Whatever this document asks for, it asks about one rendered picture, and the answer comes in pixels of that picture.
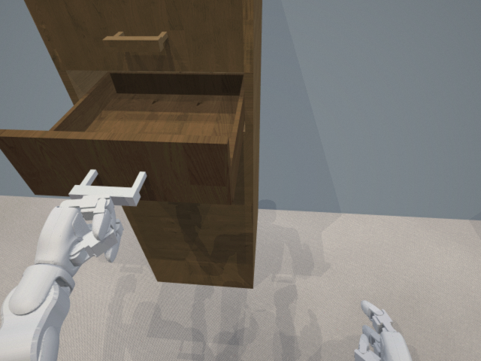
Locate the handle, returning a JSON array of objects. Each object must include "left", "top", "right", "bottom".
[
  {"left": 102, "top": 36, "right": 164, "bottom": 52},
  {"left": 69, "top": 169, "right": 147, "bottom": 206}
]

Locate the robot left hand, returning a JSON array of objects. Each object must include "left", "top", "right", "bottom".
[{"left": 34, "top": 194, "right": 124, "bottom": 277}]

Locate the drawer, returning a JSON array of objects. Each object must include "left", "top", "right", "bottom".
[{"left": 0, "top": 71, "right": 245, "bottom": 205}]

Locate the robot left forearm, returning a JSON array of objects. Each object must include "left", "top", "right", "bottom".
[{"left": 0, "top": 263, "right": 75, "bottom": 361}]

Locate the cabinet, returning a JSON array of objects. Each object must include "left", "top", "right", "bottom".
[{"left": 24, "top": 0, "right": 262, "bottom": 289}]

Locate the robot right hand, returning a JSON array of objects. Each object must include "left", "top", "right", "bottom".
[{"left": 354, "top": 300, "right": 412, "bottom": 361}]

